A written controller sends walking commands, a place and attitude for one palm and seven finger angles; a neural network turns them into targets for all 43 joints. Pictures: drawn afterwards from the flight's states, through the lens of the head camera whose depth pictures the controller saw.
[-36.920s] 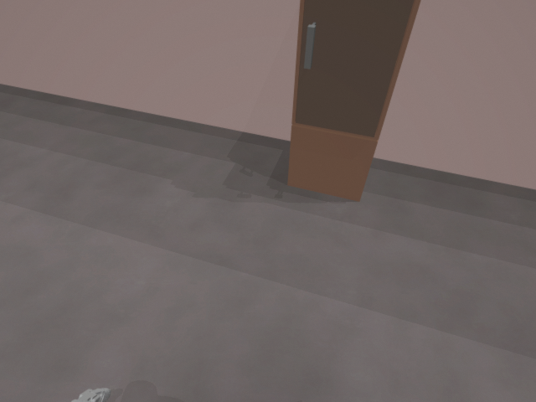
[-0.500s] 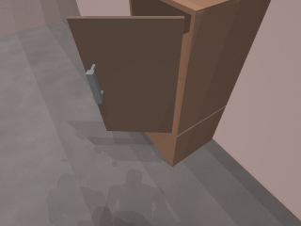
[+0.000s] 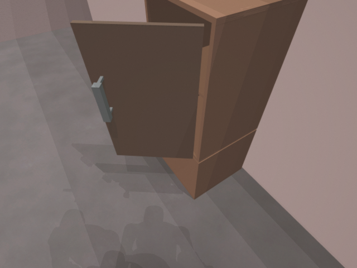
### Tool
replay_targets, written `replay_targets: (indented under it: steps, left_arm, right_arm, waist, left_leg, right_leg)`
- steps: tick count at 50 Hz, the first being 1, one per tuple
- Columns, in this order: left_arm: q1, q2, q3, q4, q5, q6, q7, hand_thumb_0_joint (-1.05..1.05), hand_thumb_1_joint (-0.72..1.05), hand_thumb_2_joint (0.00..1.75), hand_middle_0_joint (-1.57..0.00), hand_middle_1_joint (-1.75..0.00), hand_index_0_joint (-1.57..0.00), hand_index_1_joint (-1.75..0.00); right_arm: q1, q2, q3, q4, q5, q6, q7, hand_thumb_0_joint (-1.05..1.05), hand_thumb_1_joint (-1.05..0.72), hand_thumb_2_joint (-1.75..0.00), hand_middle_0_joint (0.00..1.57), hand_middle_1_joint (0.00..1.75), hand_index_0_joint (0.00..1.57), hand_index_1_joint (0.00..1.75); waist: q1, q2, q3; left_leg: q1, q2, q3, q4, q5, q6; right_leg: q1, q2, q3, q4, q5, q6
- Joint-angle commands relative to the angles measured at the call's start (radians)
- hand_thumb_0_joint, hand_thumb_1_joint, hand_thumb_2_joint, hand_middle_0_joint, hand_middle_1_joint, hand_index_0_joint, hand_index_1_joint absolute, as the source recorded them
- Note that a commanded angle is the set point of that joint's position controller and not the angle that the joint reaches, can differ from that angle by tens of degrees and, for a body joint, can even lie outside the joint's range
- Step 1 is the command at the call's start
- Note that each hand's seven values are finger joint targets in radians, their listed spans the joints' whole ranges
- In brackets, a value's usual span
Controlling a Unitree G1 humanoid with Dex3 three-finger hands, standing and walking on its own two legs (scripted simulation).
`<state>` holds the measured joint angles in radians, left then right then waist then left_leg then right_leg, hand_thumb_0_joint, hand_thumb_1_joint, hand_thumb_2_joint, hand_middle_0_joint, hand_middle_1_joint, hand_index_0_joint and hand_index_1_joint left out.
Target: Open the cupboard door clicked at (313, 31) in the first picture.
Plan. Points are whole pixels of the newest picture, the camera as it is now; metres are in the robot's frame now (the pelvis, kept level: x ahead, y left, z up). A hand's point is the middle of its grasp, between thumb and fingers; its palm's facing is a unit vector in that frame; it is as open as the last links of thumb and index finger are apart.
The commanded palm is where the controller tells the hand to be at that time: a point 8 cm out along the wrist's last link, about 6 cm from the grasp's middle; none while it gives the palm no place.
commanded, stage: shuffle to correct the standing spot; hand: left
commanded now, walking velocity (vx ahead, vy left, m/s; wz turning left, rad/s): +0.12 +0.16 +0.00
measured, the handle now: (104, 99) +0.61 +0.29 +0.01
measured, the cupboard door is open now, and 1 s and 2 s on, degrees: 53 53 53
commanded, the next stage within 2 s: come to a stop and stand still in 0.68 s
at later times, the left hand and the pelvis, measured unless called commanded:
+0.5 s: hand out of the picture +0.11 +0.22 -0.17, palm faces +0.01 -0.97 -0.25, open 7.4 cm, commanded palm none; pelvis +0.06 +0.03 -0.01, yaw -1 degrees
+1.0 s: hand out of the picture +0.11 +0.30 -0.20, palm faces +0.07 -0.97 -0.25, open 7.3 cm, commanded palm none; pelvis +0.11 +0.10 -0.01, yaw +0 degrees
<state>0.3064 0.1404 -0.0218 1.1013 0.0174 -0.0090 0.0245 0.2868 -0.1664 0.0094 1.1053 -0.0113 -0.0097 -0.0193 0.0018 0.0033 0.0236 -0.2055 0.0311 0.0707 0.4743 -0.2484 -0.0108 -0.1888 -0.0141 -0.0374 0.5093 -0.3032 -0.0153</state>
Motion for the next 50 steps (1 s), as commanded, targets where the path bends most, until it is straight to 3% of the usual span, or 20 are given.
replay_targets:
  steps: [1,6,9,11,13,16,23,24,26,27,30,34,40,42,43,44,45,47,48,50]
  left_arm:
    - [0.069,0.162,0.046,-0.036,0.0,-0.015,0.005,0.0,0.9,0.9,-0.2,-0.3,-0.2,-0.3]
    - [0.099,0.181,0.072,-0.044,0.007,-0.016,0.007,0.0,0.9,0.9,-0.2,-0.3,-0.2,-0.3]
    - [0.081,0.175,0.082,-0.054,0.01,-0.013,0.008,0.0,0.9,0.9,-0.2,-0.3,-0.2,-0.3]
    - [0.058,0.135,0.079,-0.067,0.01,-0.002,0.006,0.0,0.9,0.9,-0.2,-0.3,-0.2,-0.3]
    - [0.014,0.078,0.066,-0.093,0.015,0.003,0.003,0.0,0.9,0.9,-0.2,-0.3,-0.2,-0.3]
    - [-0.047,0.071,0.066,-0.119,0.012,-0.004,0.0,0.0,0.9,0.9,-0.2,-0.3,-0.2,-0.3]
    - [0.045,0.038,0.065,-0.094,0.01,-0.008,-0.006,0.0,0.9,0.9,-0.2,-0.3,-0.2,-0.3]
    - [0.108,0.075,0.074,-0.082,0.012,-0.019,-0.002,0.0,0.9,0.9,-0.2,-0.3,-0.2,-0.3]
    - [0.242,0.246,0.113,-0.059,0.011,-0.031,0.015,0.0,0.9,0.9,-0.2,-0.3,-0.2,-0.3]
    - [0.226,0.235,0.108,-0.066,0.003,-0.029,0.02,0.0,0.9,0.9,-0.2,-0.3,-0.2,-0.3]
    - [0.075,0.159,0.095,-0.099,0.009,-0.03,0.028,0.0,0.9,0.9,-0.2,-0.3,-0.2,-0.3]
    - [0.02,0.184,0.106,-0.126,0.016,-0.031,0.021,0.0,0.9,0.9,-0.2,-0.3,-0.2,-0.3]
    - [0.023,0.254,0.126,-0.138,0.021,-0.007,0.014,0.0,0.9,0.9,-0.2,-0.3,-0.2,-0.3]
    - [0.013,0.236,0.119,-0.136,0.019,0.006,0.015,0.0,0.9,0.9,-0.2,-0.3,-0.2,-0.3]
    - [0.025,0.205,0.107,-0.139,0.015,0.013,0.014,0.0,0.9,0.9,-0.2,-0.3,-0.2,-0.3]
    - [0.07,0.132,0.092,-0.145,0.007,0.022,0.014,0.0,0.9,0.9,-0.2,-0.3,-0.2,-0.3]
    - [0.066,0.098,0.079,-0.152,-0.002,0.031,0.021,0.0,0.9,0.9,-0.2,-0.3,-0.2,-0.3]
    - [0.044,0.085,0.069,-0.159,0.003,0.034,0.026,0.0,0.9,0.9,-0.2,-0.3,-0.2,-0.3]
    - [0.056,0.083,0.071,-0.127,0.007,0.035,0.023,0.0,0.9,0.9,-0.2,-0.3,-0.2,-0.3]
    - [0.071,0.104,0.071,-0.109,0.006,0.041,0.011,0.0,0.9,0.9,-0.2,-0.3,-0.2,-0.3]
  right_arm:
    - [0.039,-0.07,-0.018,-0.037,-0.006,-0.005,0.003,0.0,-0.9,-0.9,0.2,0.3,0.2,0.3]
    - [0.027,-0.062,-0.024,-0.062,-0.008,-0.002,0.007,0.0,-0.9,-0.9,0.2,0.3,0.2,0.3]
    - [0.074,-0.056,-0.027,-0.054,-0.004,-0.011,0.006,0.0,-0.9,-0.9,0.2,0.3,0.2,0.3]
    - [0.138,-0.092,-0.031,-0.036,-0.007,-0.018,0.004,0.0,-0.9,-0.9,0.2,0.3,0.2,0.3]
    - [0.215,-0.155,-0.044,-0.024,-0.013,-0.018,-0.007,0.0,-0.9,-0.9,0.2,0.3,0.2,0.3]
    - [0.201,-0.119,-0.033,-0.045,-0.014,-0.026,-0.015,0.0,-0.9,-0.9,0.2,0.3,0.2,0.3]
    - [0.092,-0.13,-0.038,-0.079,-0.009,-0.022,-0.01,0.0,-0.9,-0.9,0.2,0.3,0.2,0.3]
    - [0.083,-0.122,-0.039,-0.083,-0.003,-0.023,-0.006,0.0,-0.9,-0.9,0.2,0.3,0.2,0.3]
    - [0.056,-0.074,-0.04,-0.129,-0.001,-0.026,0.002,0.0,-0.9,-0.9,0.2,0.3,0.2,0.3]
    - [0.058,-0.098,-0.049,-0.13,-0.009,-0.01,-0.005,0.0,-0.9,-0.9,0.2,0.3,0.2,0.3]
    - [-0.004,-0.069,-0.051,-0.115,-0.011,0.017,0.016,0.0,-0.9,-0.9,0.2,0.3,0.2,0.3]
    - [-0.009,-0.032,-0.051,-0.128,-0.005,0.033,0.034,0.0,-0.9,-0.9,0.2,0.3,0.2,0.3]
    - [-0.084,-0.044,-0.054,-0.181,0.004,0.025,0.035,0.0,-0.9,-0.9,0.2,0.3,0.2,0.3]
    - [-0.002,-0.057,-0.058,-0.159,0.002,0.009,0.025,0.0,-0.9,-0.9,0.2,0.3,0.2,0.3]
    - [0.055,-0.099,-0.066,-0.143,-0.001,0.0,0.018,0.0,-0.9,-0.9,0.2,0.3,0.2,0.3]
    - [0.095,-0.182,-0.084,-0.147,-0.009,-0.009,0.011,0.0,-0.9,-0.9,0.2,0.3,0.2,0.3]
    - [0.106,-0.234,-0.088,-0.155,-0.006,-0.002,0.002,0.0,-0.9,-0.9,0.2,0.3,0.2,0.3]
    - [0.016,-0.189,-0.069,-0.18,-0.015,-0.003,-0.008,0.0,-0.9,-0.9,0.2,0.3,0.2,0.3]
    - [-0.048,-0.172,-0.06,-0.175,-0.016,-0.006,-0.013,0.0,-0.9,-0.9,0.2,0.3,0.2,0.3]
    - [-0.107,-0.128,-0.045,-0.186,-0.016,-0.005,-0.015,0.0,-0.9,-0.9,0.2,0.3,0.2,0.3]
  waist:
    - [0.012,-0.064,0.071]
    - [0.028,-0.14,0.117]
    - [0.007,-0.103,0.097]
    - [-0.011,0.045,0.078]
    - [-0.039,0.288,0.074]
    - [-0.035,0.144,0.062]
    - [0.056,0.051,-0.007]
    - [0.09,-0.009,-0.033]
    - [0.126,-0.337,-0.077]
    - [0.1,-0.191,-0.065]
    - [0.048,-0.195,0.072]
    - [0.018,-0.163,0.037]
    - [0.047,-0.198,0.003]
    - [0.001,-0.176,-0.036]
    - [-0.02,-0.077,-0.088]
    - [-0.023,0.165,-0.144]
    - [-0.031,0.256,-0.157]
    - [-0.012,0.135,-0.055]
    - [0.012,0.237,-0.05]
    - [0.025,0.244,-0.009]
  left_leg:
    - [-0.067,0.009,-0.013,0.008,-0.081,0.025]
    - [-0.166,0.002,0.007,0.136,-0.119,0.019]
    - [-0.057,0.005,0.013,0.023,-0.056,0.022]
    - [0.047,0.063,-0.059,-0.04,0.085,0.052]
    - [0.139,0.236,-0.281,-0.175,0.186,0.178]
    - [0.154,0.271,-0.3,-0.153,0.421,0.269]
    - [-0.021,0.154,-0.098,-0.051,0.372,0.178]
    - [-0.084,0.119,-0.06,0.028,0.284,0.136]
    - [-0.398,-0.06,0.026,0.474,-0.344,0.028]
    - [-0.396,-0.015,-0.075,0.598,-0.371,0.012]
    - [-0.432,0.027,-0.083,0.692,-0.221,-0.004]
    - [-0.332,0.019,-0.016,0.529,-0.098,-0.03]
    - [-0.187,-0.028,0.048,0.224,-0.046,-0.033]
    - [-0.014,-0.033,0.067,0.034,0.096,-0.026]
    - [0.116,0.015,0.04,-0.026,0.228,-0.012]
    - [0.22,0.219,-0.188,-0.031,0.536,0.066]
    - [0.127,0.354,-0.337,-0.11,0.715,0.186]
    - [-0.059,0.347,-0.293,-0.17,0.48,0.232]
    - [-0.088,0.307,-0.27,-0.183,0.403,0.201]
    - [-0.149,0.254,-0.194,-0.191,0.311,0.176]
  right_leg:
    - [-0.06,-0.151,0.202,-0.208,-0.126,-0.067]
    - [-0.032,-0.258,0.296,-0.254,-0.042,-0.133]
    - [-0.067,-0.223,0.2,-0.152,0.079,-0.116]
    - [-0.144,-0.109,0.077,-0.01,-0.017,-0.065]
    - [-0.317,0.007,-0.085,0.28,-0.268,-0.017]
    - [-0.41,-0.05,-0.02,0.519,-0.295,-0.036]
    - [-0.026,-0.03,-0.097,0.082,0.029,-0.013]
    - [0.102,-0.075,-0.051,-0.017,0.127,-0.019]
    - [0.323,-0.509,0.49,-0.179,0.555,-0.212]
    - [0.26,-0.537,0.452,-0.18,0.608,-0.269]
    - [0.072,-0.392,0.222,-0.182,0.605,-0.194]
    - [-0.003,-0.312,0.054,-0.171,0.559,-0.145]
    - [-0.011,-0.292,0.042,-0.093,0.49,-0.114]
    - [-0.058,-0.242,0.005,0.018,0.407,-0.074]
    - [-0.097,-0.189,-0.024,0.13,0.275,-0.04]
    - [-0.217,-0.081,-0.088,0.28,-0.092,0.018]
    - [-0.223,-0.032,-0.027,0.443,-0.377,0.032]
    - [-0.203,-0.056,0.033,0.545,-0.307,0.009]
    - [-0.193,-0.06,0.057,0.539,-0.251,0.012]
    - [-0.173,-0.059,0.051,0.511,-0.17,0.018]
